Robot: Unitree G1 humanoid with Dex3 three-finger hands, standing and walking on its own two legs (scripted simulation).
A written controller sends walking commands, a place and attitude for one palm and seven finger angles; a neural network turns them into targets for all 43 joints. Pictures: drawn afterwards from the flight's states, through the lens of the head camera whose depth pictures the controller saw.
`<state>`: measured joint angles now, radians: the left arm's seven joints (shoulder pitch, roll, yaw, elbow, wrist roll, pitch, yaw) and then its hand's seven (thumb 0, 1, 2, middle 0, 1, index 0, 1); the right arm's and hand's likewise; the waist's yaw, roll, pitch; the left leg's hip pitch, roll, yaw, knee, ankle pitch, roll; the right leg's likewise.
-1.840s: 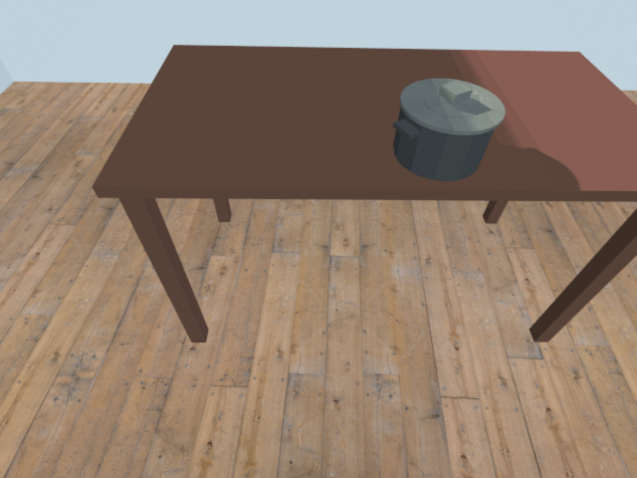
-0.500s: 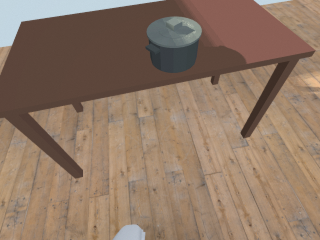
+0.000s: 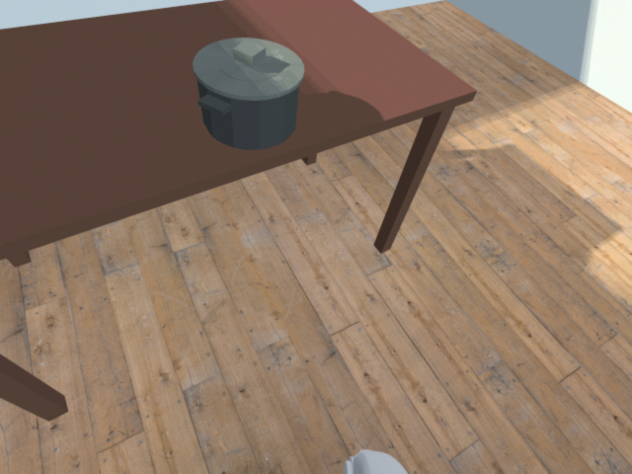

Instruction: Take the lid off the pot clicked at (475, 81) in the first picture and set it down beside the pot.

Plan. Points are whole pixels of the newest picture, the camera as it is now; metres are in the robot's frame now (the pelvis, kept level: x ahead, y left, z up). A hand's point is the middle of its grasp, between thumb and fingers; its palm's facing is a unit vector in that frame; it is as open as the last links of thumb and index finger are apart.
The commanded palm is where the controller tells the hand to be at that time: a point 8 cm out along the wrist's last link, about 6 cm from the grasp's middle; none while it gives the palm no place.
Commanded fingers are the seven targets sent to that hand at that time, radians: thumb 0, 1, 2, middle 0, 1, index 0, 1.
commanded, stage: walk to a spot facing it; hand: left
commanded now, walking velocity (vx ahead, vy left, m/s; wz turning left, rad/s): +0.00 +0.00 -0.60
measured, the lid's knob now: (249, 53) +0.76 +0.20 +0.10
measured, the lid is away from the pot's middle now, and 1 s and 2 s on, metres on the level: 0.00 0.00 0.00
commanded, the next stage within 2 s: none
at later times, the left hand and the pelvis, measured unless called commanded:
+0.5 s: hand (232, 451) +0.16 +0.12 -0.16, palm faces -0.30 -0.92 -0.24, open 7.3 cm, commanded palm none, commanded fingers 0.00 0.90 0.90 -0.20 -0.30 -0.20 -0.30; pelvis +0.00 -0.03 -0.01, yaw -18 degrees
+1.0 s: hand (241, 446) +0.17 +0.11 -0.17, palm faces -0.56 -0.80 -0.22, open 7.4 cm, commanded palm none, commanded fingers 0.00 0.90 0.90 -0.20 -0.30 -0.20 -0.30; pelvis -0.01 -0.02 -0.01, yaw -37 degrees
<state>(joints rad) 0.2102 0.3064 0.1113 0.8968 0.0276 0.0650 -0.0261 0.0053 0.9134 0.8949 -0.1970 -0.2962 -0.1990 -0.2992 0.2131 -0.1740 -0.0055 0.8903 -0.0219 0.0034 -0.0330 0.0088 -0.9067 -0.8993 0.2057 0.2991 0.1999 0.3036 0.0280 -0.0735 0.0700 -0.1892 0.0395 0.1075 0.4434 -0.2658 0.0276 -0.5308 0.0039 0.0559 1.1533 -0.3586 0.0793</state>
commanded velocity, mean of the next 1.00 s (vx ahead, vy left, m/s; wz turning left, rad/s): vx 0.03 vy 0.00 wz -0.60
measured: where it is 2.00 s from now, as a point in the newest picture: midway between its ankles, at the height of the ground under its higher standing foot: outside the picture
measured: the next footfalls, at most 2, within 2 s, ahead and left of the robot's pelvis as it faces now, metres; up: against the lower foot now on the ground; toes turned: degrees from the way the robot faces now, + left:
right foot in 0.26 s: +0.01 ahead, -0.15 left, +0.00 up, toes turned -15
left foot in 0.64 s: +0.10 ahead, +0.08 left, +0.00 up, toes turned -19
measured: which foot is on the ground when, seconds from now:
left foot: down 0.00-0.26, up 0.28-0.62, down 0.64-1.00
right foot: up 0.00-0.24, down 0.26-0.64, up 0.66-1.00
